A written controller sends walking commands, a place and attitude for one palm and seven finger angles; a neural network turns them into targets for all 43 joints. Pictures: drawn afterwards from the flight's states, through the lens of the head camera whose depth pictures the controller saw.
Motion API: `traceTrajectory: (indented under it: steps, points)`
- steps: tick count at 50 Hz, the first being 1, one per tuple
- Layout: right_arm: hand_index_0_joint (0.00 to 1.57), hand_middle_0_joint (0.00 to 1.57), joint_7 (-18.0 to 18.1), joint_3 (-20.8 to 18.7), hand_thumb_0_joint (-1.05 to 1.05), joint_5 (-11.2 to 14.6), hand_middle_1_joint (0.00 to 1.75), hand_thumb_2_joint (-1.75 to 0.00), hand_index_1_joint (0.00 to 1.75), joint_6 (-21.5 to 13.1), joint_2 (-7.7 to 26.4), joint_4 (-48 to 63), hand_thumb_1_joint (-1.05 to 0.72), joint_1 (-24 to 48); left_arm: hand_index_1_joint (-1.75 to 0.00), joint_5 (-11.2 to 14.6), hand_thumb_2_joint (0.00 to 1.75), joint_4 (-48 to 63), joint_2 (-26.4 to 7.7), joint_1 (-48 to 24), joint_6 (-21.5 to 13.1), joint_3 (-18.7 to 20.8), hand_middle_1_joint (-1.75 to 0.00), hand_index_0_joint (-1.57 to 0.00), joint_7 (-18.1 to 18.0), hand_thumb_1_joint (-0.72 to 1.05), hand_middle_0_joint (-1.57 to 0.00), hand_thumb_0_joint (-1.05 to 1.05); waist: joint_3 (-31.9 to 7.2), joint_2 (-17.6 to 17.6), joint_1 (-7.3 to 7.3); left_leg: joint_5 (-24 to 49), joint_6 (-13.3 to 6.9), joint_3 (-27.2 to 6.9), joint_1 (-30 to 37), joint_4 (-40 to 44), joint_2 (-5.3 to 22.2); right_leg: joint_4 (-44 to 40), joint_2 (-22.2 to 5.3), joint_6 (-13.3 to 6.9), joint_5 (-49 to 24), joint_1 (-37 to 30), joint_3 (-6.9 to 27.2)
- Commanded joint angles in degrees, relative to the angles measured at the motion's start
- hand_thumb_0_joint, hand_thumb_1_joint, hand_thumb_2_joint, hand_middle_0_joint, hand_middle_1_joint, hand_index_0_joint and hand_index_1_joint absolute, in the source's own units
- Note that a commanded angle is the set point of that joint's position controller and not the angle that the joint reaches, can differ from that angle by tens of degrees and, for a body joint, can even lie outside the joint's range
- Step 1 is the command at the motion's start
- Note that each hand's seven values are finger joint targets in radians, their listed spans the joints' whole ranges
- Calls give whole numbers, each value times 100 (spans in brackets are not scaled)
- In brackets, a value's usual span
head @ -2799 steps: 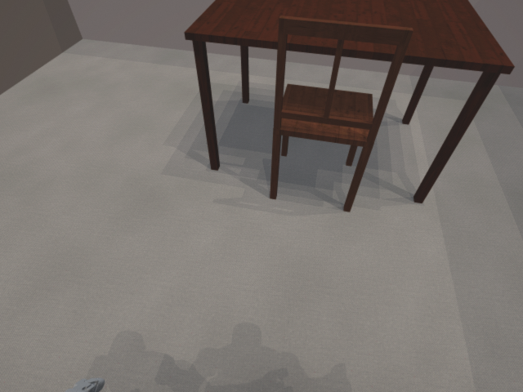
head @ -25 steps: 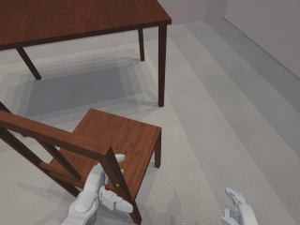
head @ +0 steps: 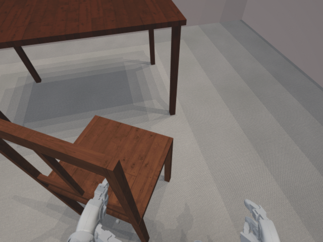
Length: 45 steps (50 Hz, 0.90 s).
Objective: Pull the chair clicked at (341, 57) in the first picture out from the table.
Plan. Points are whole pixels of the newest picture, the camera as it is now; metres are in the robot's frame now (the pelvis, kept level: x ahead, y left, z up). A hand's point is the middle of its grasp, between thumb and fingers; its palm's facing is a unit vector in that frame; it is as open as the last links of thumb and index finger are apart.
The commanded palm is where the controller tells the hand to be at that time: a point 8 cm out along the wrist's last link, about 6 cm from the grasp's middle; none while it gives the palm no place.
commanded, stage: draw the fingers out of the gap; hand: left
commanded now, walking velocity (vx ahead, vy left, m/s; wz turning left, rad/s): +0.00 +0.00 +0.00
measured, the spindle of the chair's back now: (63, 174) +0.31 +0.28 -0.04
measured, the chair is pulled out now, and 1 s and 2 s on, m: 0.60 0.60 0.60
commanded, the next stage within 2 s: draw the hand back to the body in 0.56 s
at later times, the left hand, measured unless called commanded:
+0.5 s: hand out of the picture +0.12 +0.10 -0.02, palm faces -0.11 -0.99 -0.08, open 17.5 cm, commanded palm +0.09 +0.16 -0.01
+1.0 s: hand out of the picture +0.12 +0.14 +0.05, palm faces -0.01 -1.00 -0.04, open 17.5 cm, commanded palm +0.08 +0.21 +0.06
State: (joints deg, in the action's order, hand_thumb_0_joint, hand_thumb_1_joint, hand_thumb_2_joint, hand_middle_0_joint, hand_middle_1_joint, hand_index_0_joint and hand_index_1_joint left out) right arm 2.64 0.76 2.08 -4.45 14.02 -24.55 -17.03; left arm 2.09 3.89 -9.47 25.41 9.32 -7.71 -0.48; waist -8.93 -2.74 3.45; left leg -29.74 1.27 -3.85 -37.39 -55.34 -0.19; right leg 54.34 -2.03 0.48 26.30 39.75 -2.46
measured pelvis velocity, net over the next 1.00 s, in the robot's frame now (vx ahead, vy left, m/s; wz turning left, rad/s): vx -0.03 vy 0.01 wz -0.01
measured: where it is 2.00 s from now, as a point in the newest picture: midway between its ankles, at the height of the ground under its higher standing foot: outside the picture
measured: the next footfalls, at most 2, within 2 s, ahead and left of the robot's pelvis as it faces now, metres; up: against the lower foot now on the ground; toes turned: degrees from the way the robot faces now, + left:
none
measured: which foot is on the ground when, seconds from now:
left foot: down 0.00-1.00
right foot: down 0.00-1.00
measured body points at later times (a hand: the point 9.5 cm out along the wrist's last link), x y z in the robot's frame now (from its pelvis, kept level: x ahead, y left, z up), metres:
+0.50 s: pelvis -0.01 +0.01 -0.01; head +0.02 +0.00 +0.43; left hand +0.12 +0.16 -0.01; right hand +0.17 -0.23 -0.07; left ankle -0.02 +0.13 -0.68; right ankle +0.00 -0.13 -0.68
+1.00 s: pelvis -0.03 +0.01 -0.04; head +0.01 +0.01 +0.41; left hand +0.12 +0.19 +0.06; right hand +0.17 -0.21 -0.10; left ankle -0.02 +0.13 -0.68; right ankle +0.00 -0.13 -0.68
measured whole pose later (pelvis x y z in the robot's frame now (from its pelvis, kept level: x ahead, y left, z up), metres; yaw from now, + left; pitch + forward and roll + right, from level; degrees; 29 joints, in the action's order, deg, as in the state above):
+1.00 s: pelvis -0.03 +0.01 -0.04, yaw +0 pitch +14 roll -2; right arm 2.1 -1.9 3.1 -6.5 9.9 -25.3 -13.2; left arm 8.2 25.7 -9.8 46.4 -21.6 -3.1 6.4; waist -11.0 -2.2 -0.9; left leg -34.7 1.1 -4.6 -49.8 -70.9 -0.1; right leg 67.5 -1.8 0.9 29.9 51.2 -2.9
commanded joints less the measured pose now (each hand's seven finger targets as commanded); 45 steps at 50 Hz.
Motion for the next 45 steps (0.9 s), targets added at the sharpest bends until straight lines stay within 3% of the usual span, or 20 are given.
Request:
traceTrajectory:
  steps: [1,4,7,10,14,16,17,24,26,29,31,34,35,36,38,39,42,45]
  points:
    - [20,20,84,-242,0,-17,30,-90,30,-393,611,973,-90,370,0,-53,20,1507,-289,27,-365,34,0,0,-66,-55,0,0,-649,498,109,1819,-271,151,200,570,-147,-703,135,-84,-1533,-604,-209]
    - [20,20,105,-246,0,-22,30,-90,30,-454,568,1049,-90,354,0,-101,20,1797,-229,387,-444,-55,0,0,-74,-55,0,0,-782,242,33,1757,-266,144,237,535,-173,-621,122,-107,-1384,-545,-222]
    - [20,20,119,-255,0,-16,30,-90,30,-443,536,1091,-90,370,0,-132,20,1998,-324,707,-427,5,0,0,-100,-55,0,0,-867,223,-4,1768,-269,143,186,488,-181,-576,125,-113,-1380,-560,-205]
    - [20,20,133,-254,0,-8,30,-90,30,-399,493,1144,-90,420,0,-163,20,2002,-234,1003,-367,-84,0,0,-77,-55,0,0,-695,346,-3,1603,-276,141,39,463,-188,-578,138,-104,-1234,-485,-213]
    - [20,20,140,-255,0,2,30,-90,30,-383,472,1268,-90,461,0,-200,20,2241,-155,1392,-323,-253,0,0,-33,-55,0,0,-643,209,-39,1553,-268,107,27,474,-177,-524,137,-124,-1101,-389,-246]
    - [20,20,162,-280,0,11,30,-90,30,-367,458,1312,-90,494,0,-209,20,2262,-186,1661,-291,-201,0,0,-43,-55,0,0,-625,371,-76,1558,-279,93,-57,453,-170,-506,155,-130,-1078,-381,-256]
    - [20,20,168,-269,0,2,30,-90,30,-364,455,1338,-90,468,0,-215,20,2362,-141,1646,-299,-295,0,0,-41,-55,0,0,-643,377,-35,1494,-286,105,-59,418,-175,-507,146,-109,-1048,-352,-237]
    - [20,20,214,-299,0,9,30,-90,30,-323,394,1499,-90,464,0,-288,20,2689,-179,2221,-373,-307,0,0,-20,-55,0,0,-552,261,-123,1261,-290,126,-223,366,-204,-457,152,-131,-780,-235,-218]
    - [20,20,243,-325,0,13,30,-90,30,-298,381,1506,-90,453,0,-299,20,2704,-282,2290,-387,-205,0,0,-19,-55,0,0,-537,454,-111,1219,-296,119,-312,330,-196,-452,173,-130,-745,-224,-204]
    - [20,20,251,-345,0,40,30,-90,30,-304,357,1586,-90,455,0,-290,20,2909,-149,2676,-457,-374,0,0,43,-55,0,0,-557,226,-144,1243,-287,119,-259,339,-197,-412,160,-131,-751,-165,-220]
    - [20,20,268,-375,0,38,30,-90,30,-291,343,1586,-90,496,0,-301,20,2883,-182,2900,-449,-327,0,0,57,-55,0,0,-509,402,-167,1253,-293,104,-365,317,-191,-401,174,-135,-757,-175,-218]
    - [20,20,286,-386,0,46,30,-90,30,-286,330,1618,-90,490,0,-300,20,2965,-190,3081,-510,-350,0,0,121,-55,0,0,-453,357,-158,1062,-303,127,-442,276,-211,-424,165,-120,-587,-86,-184]
    - [20,20,277,-361,0,17,30,-90,30,-452,250,1496,-90,490,0,413,20,3512,267,2495,-1251,-113,0,0,110,-55,0,0,-279,654,-150,1085,-253,92,-665,34,-279,-277,236,-105,-647,182,-355]
    - [20,20,278,-396,0,9,30,-90,30,-540,273,1307,-90,503,0,364,20,3248,5,2649,-1586,64,0,0,106,-55,0,0,-334,652,-222,1038,-244,117,-749,-21,-249,-200,230,-127,-621,197,-295]
    - [20,20,223,-434,0,35,30,-90,30,-665,279,1229,-90,458,0,509,20,3513,-95,2754,-2143,258,0,0,152,-55,0,0,-677,-3,-323,1101,-184,141,-546,-25,-260,-41,225,-171,-548,213,-287]
    - [20,20,185,-440,0,42,30,-90,30,-698,249,1180,-90,471,0,547,20,3540,-100,2823,-2376,295,0,0,171,-55,0,0,-729,-90,-366,1159,-164,132,-555,-22,-251,20,232,-185,-559,210,-289]
    - [20,20,70,-486,0,42,30,-90,30,-742,221,982,-90,607,0,562,20,3412,-18,2697,-3064,230,0,0,305,-55,0,0,-580,108,-292,1143,-146,83,-774,-174,-186,189,251,-167,-559,421,-287]
    - [20,20,-43,-530,0,30,30,-90,30,-747,218,869,-90,794,0,576,20,3191,-231,2611,-3760,402,0,0,594,-55,0,0,-552,222,-317,906,-156,70,-1139,-395,-133,360,226,-173,-372,593,-194]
